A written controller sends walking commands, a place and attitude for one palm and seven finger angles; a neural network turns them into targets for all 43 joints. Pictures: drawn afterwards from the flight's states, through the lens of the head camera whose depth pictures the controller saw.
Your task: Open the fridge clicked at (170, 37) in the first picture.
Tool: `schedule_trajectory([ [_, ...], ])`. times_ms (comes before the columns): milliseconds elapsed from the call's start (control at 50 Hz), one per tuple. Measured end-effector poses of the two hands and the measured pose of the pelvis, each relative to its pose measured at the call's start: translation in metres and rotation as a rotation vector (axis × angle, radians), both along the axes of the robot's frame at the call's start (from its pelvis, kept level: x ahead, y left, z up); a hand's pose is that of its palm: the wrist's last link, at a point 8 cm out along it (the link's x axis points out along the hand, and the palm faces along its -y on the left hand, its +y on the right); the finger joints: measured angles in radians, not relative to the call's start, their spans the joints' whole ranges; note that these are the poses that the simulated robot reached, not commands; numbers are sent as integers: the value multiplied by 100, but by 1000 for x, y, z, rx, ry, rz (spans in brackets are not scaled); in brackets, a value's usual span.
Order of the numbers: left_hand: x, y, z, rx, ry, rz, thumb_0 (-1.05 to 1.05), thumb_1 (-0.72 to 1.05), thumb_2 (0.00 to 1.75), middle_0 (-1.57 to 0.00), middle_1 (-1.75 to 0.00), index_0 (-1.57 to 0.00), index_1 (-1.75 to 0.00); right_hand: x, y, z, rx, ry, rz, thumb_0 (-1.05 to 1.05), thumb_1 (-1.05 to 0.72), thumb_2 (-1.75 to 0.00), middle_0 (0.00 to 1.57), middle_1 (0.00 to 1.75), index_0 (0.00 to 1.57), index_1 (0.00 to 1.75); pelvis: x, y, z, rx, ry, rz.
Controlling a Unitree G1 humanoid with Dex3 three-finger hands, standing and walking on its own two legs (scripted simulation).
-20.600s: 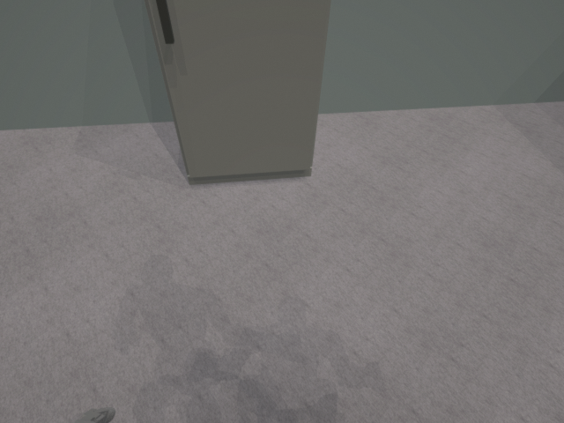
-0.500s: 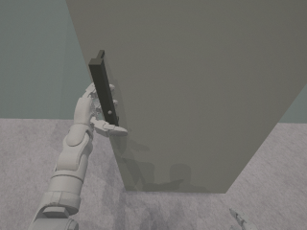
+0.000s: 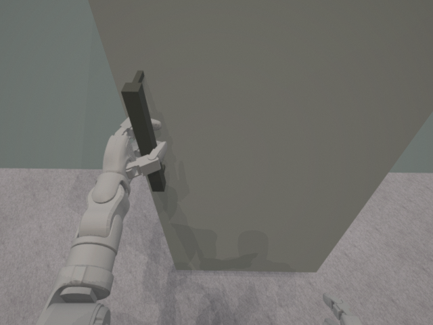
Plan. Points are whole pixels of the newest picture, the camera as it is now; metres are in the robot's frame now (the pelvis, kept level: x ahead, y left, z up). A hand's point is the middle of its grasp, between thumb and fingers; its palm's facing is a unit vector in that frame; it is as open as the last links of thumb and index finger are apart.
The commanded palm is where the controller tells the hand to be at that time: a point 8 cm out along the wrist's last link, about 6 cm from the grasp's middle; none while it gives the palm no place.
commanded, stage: grip the handle and tug to test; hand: left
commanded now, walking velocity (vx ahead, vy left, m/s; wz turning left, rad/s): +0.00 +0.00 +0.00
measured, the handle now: (150, 138) +0.44 +0.17 +0.12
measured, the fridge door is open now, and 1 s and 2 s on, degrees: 0 5 26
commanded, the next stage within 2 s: pull the door a little, standing still in 0.80 s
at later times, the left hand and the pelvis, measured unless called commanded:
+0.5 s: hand (155, 156) +0.38 +0.14 +0.13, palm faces +0.04 -1.00 +0.01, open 6.2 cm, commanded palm +0.33 +0.19 +0.13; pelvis +0.01 +0.00 +0.00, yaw -1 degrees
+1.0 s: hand (153, 178) +0.33 +0.13 +0.13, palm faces +0.02 -1.00 -0.01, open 6.4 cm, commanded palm +0.29 +0.18 +0.13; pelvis +0.03 +0.00 +0.00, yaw +0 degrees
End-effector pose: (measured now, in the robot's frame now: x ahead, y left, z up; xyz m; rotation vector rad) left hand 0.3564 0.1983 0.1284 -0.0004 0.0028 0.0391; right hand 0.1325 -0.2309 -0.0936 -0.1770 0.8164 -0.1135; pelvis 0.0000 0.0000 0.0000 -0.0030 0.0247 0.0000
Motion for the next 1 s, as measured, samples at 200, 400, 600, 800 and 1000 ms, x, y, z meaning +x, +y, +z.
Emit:
schedule_trajectory([
  [200,1,-1,0,-5,0,-4,1,63,79,-36,-136,-37,-135,0,-3,0,-7,9,-6,2,-90,-89,21,30,20,30,1,0,0,0,3,-2],
  [400,0,-2,0,-6,0,-2,1,64,79,-34,-137,-35,-136,4,-3,3,0,-11,-10,2,-90,-89,21,30,20,30,3,-1,1,0,1,-8],
  [600,-3,-4,0,-2,-2,9,1,67,78,-30,-139,-31,-139,11,-2,5,16,-27,-15,2,-90,-89,21,30,20,30,12,1,1,1,3,-22],
  [800,-22,-5,0,3,-10,-11,0,68,72,-30,-138,-29,-138,33,1,10,23,-45,-10,2,-90,-89,21,30,20,30,29,2,2,-3,-3,-29],
  [1000,-51,-10,0,6,-2,-17,1,63,75,-33,-136,-33,-137,66,14,16,10,-79,73,2,-90,-89,20,30,19,30,27,1,0,-4,-19,7],
])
